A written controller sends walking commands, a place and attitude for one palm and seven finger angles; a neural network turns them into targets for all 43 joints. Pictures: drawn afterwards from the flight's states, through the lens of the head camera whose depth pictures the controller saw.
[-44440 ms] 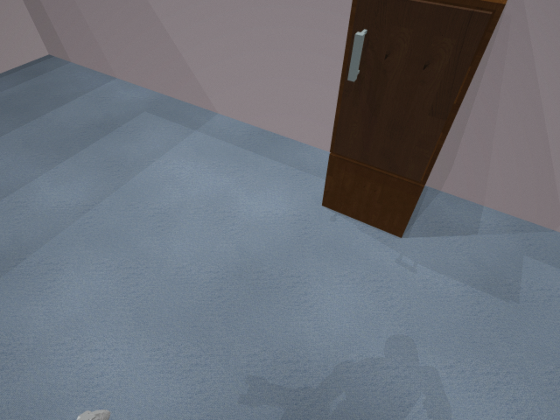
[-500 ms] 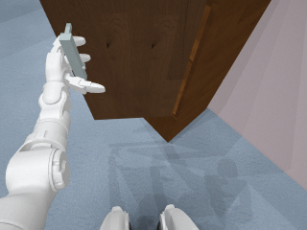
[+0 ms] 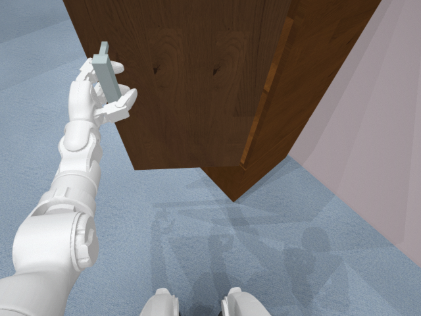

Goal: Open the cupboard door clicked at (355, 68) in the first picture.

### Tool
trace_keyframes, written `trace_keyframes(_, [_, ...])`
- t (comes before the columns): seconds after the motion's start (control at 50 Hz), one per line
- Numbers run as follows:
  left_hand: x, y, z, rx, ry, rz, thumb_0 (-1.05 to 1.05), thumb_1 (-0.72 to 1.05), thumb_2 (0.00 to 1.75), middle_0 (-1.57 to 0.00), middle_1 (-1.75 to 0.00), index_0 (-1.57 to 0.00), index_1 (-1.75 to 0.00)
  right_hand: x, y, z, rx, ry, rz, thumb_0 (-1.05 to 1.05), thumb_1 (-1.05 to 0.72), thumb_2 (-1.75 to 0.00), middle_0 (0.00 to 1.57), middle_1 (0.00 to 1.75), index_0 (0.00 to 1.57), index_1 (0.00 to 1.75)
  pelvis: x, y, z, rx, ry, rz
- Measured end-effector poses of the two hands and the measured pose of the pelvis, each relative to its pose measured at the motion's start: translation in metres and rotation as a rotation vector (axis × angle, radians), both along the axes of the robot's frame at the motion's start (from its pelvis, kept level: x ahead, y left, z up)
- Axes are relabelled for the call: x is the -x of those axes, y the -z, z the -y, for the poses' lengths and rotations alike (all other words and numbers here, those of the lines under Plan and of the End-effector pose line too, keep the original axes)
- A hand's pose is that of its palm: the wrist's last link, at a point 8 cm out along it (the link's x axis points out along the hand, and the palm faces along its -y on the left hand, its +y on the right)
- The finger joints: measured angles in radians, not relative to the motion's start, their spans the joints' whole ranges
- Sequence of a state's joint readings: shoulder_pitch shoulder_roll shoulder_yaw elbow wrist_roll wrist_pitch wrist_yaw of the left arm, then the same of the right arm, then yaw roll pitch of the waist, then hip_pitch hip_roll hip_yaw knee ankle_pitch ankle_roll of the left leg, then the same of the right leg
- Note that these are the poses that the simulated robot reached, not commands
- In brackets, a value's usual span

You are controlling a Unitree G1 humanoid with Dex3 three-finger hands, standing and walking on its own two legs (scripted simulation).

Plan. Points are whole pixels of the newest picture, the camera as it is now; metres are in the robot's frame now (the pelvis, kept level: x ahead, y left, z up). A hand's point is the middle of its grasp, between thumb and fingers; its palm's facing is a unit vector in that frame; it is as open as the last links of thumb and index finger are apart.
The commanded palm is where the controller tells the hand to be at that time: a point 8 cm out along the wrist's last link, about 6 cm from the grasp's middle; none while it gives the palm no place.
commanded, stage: close the thumb around the handle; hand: left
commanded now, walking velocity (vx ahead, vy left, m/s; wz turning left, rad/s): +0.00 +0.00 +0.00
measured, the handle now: (112, 82) +0.56 +0.16 +0.08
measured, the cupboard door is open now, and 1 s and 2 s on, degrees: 53 89 95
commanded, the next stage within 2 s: pull the door open along its arc in 0.20 s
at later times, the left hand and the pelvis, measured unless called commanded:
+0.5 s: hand (120, 105) +0.49 +0.14 +0.09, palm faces +0.01 -1.00 +0.00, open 6.1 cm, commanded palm +0.44 +0.19 +0.08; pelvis +0.00 +0.00 +0.00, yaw -1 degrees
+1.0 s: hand (171, 183) +0.32 +0.05 +0.10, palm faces +0.25 -0.96 +0.07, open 6.6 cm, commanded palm +0.25 +0.13 +0.08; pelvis +0.02 -0.01 +0.02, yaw +0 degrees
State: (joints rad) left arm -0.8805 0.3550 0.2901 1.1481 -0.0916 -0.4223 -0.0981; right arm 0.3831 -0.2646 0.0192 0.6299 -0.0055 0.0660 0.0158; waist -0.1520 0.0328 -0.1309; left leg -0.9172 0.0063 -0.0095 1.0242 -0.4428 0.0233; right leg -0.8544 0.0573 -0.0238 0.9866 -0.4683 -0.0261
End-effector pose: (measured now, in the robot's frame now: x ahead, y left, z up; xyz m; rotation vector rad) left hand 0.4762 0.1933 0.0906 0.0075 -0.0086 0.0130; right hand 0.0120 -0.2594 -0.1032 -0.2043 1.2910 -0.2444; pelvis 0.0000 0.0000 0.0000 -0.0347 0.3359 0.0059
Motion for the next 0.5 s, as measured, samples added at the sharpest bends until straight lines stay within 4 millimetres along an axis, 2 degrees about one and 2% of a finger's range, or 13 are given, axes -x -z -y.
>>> trace_keyframes(0.12, [0.0014, 0.0001, 0.001, 0.001, -0.004, 0.004, 0.01, 0.69, 0.81, -0.37, -1.32, -0.35, -1.32, 0.0018, 0.0009, -0.0001, -0.002, 0.0, -0.007, 0.0, -0.91, -0.9, 0.21, 0.3, 0.2, 0.3, 0.0002, 0.0002, -0.0007, 0.0, 0.001, 0.001])
trace_keyframes(0.38, [0.0005, 0.0, 0.0014, 0.0, -0.005, 0.003, 0.01, 0.69, 0.79, -0.35, -1.34, -0.34, -1.34, 0.0095, 0.002, -0.0023, -0.007, 0.008, -0.024, 0.0, -0.91, -0.9, 0.21, 0.3, 0.2, 0.3, 0.0019, 0.0005, 0.0002, -0.001, 0.001, 0.0])
trace_keyframes(0.5, [0.0091, 0.0005, 0.0021, 0.008, 0.006, 0.005, 0.01, 0.7, 0.77, -0.34, -1.34, -0.33, -1.33, 0.0075, -0.0017, -0.0031, -0.017, 0.024, -0.007, 0.0, -0.91, -0.9, 0.21, 0.3, 0.2, 0.3, -0.0014, -0.0035, -0.0002, -0.005, 0.015, 0.011])
